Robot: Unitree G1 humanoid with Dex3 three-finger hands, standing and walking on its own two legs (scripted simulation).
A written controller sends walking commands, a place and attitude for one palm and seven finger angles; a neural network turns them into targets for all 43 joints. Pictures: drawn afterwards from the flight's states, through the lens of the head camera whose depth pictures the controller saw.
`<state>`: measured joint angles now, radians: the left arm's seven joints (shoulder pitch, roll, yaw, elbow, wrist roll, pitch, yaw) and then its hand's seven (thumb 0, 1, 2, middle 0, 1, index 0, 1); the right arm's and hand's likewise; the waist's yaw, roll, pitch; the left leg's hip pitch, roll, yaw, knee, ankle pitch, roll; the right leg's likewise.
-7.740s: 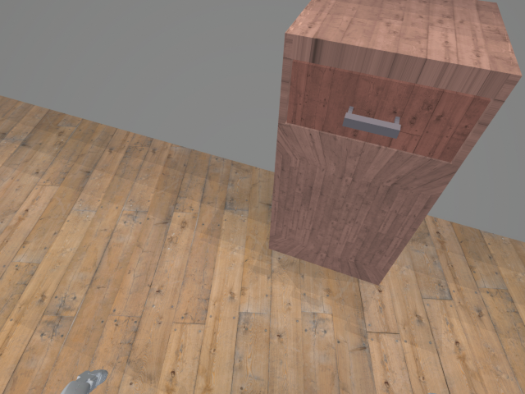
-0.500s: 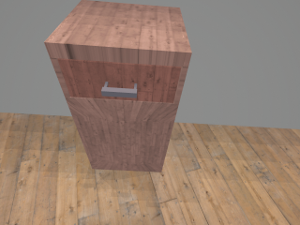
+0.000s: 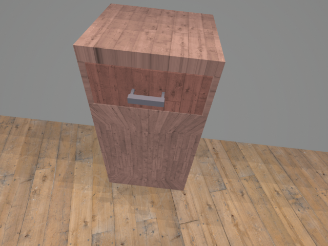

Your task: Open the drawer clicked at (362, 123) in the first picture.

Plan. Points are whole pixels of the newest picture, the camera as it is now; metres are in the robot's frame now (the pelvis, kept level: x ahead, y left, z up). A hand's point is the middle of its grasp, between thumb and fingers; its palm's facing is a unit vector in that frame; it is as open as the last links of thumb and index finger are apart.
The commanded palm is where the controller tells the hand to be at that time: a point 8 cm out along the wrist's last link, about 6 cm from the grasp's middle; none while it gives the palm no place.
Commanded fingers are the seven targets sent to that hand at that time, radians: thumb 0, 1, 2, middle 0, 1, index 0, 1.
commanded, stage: look again from close up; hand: left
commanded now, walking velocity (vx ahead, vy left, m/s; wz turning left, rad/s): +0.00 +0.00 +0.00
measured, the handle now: (147, 96) +0.60 +0.11 +0.02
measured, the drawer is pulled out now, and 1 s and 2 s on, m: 0.00 0.00 0.00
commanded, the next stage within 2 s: shuffle to correct the standing spot in 0.40 s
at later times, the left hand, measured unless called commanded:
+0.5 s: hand out of the picture -0.07 +0.14 -0.19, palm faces +0.05 -0.99 -0.11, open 7.3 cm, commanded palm none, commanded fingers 0.00 0.90 0.90 -0.20 -0.30 -0.20 -0.30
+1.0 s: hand out of the picture -0.18 +0.21 -0.19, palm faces +0.02 -0.98 -0.20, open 7.3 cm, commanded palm none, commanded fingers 0.00 0.90 0.90 -0.20 -0.30 -0.20 -0.30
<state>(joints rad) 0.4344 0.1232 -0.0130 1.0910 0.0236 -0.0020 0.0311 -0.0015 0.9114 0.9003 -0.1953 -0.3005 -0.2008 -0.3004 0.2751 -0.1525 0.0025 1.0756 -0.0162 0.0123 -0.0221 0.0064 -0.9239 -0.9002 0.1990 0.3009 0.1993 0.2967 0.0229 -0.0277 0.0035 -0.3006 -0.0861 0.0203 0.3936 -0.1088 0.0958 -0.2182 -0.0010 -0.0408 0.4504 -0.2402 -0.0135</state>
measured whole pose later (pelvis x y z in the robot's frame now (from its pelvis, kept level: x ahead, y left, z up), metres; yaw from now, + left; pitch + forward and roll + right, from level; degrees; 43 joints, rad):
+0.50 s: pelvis -0.03 -0.01 +0.00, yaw +1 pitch -3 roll -3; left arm 0.40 0.13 0.01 1.08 0.01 0.02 0.03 0.00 0.91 0.90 -0.19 -0.30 -0.20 -0.30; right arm 0.33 -0.11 0.00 1.10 -0.02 0.03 -0.02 0.00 -0.91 -0.90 0.20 0.30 0.20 0.30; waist -0.01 -0.02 0.01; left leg -0.39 -0.05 0.01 0.53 -0.27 0.04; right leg -0.26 0.03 -0.06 0.48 -0.26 -0.02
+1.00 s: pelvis -0.10 +0.02 +0.00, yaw -1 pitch -2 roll -1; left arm 0.49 0.21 0.04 1.09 0.03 0.03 0.04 0.00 0.92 0.90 -0.19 -0.30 -0.20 -0.30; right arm 0.32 -0.13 -0.06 0.99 -0.03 0.04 0.00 0.01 -0.93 -0.90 0.20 0.30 0.20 0.30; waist -0.01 -0.07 -0.04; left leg -0.54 0.03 0.01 1.17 -0.36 0.01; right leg -0.12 0.03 -0.17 0.42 -0.28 -0.09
